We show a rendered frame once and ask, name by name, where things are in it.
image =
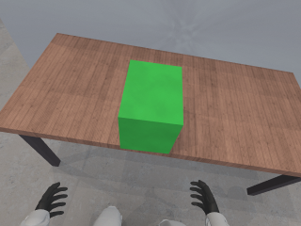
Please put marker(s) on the robot left thigh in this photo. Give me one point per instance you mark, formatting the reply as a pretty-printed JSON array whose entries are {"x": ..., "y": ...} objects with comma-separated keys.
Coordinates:
[{"x": 108, "y": 217}]

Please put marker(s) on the left robot hand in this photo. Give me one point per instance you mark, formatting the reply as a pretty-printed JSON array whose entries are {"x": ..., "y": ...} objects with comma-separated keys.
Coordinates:
[{"x": 48, "y": 197}]

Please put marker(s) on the carton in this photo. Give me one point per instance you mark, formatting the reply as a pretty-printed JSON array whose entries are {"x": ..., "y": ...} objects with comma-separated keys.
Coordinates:
[{"x": 151, "y": 109}]

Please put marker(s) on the table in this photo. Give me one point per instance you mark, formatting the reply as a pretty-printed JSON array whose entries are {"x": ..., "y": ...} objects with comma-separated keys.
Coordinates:
[{"x": 234, "y": 115}]

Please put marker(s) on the left robot forearm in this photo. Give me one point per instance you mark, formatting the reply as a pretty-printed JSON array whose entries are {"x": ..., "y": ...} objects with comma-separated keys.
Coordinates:
[{"x": 38, "y": 217}]

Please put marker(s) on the right robot hand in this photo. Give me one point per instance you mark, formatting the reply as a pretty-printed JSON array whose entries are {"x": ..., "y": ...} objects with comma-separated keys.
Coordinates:
[{"x": 208, "y": 204}]

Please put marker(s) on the right robot forearm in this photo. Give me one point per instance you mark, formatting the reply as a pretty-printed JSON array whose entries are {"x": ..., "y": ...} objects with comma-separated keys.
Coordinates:
[{"x": 215, "y": 219}]

